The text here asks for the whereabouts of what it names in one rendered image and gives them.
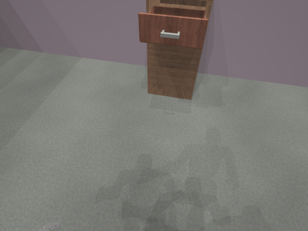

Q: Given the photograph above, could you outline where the drawer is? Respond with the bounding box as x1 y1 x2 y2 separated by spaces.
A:
138 6 208 49

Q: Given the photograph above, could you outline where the cabinet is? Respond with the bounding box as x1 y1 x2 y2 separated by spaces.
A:
146 0 213 100

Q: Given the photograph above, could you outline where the handle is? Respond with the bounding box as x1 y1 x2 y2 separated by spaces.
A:
160 30 180 39

